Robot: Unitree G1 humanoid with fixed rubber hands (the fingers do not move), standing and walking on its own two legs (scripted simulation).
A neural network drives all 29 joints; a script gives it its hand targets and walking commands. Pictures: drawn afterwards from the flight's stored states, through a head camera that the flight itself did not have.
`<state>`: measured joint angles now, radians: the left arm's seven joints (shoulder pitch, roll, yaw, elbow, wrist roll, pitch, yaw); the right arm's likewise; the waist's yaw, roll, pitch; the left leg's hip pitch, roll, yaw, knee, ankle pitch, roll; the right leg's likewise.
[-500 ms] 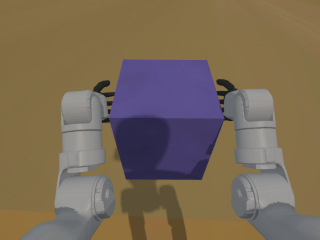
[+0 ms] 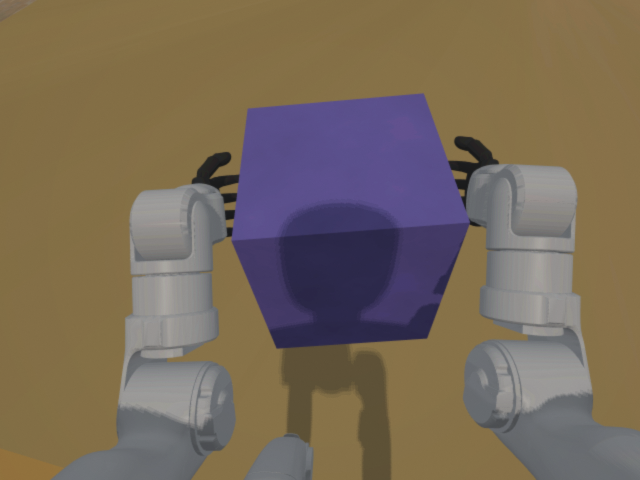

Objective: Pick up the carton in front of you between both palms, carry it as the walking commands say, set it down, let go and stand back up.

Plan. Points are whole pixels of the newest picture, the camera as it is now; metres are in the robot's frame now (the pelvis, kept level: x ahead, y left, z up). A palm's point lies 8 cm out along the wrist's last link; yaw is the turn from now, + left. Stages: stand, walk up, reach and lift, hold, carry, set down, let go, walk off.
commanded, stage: carry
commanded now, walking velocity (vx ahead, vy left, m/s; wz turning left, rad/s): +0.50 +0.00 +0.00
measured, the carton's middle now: (343, 231) +0.40 +0.03 +0.08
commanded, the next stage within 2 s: none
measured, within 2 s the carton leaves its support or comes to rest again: neither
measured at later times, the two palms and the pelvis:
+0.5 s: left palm (270, 64) +0.71 +0.17 +0.14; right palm (452, 70) +0.69 -0.13 +0.14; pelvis +0.34 +0.04 +0.02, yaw -1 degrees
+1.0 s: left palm (292, 13) +0.95 +0.16 +0.12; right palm (436, 16) +0.96 -0.13 +0.11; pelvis +0.69 +0.01 +0.02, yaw +1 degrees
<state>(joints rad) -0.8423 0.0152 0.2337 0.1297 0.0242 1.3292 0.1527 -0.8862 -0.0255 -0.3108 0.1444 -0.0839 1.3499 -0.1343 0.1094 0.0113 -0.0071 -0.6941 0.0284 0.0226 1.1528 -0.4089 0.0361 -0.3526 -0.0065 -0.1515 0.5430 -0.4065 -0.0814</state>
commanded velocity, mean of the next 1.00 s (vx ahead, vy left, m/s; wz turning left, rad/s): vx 0.50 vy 0.00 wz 0.00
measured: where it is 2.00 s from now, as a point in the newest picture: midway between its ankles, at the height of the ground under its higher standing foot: (353, 199)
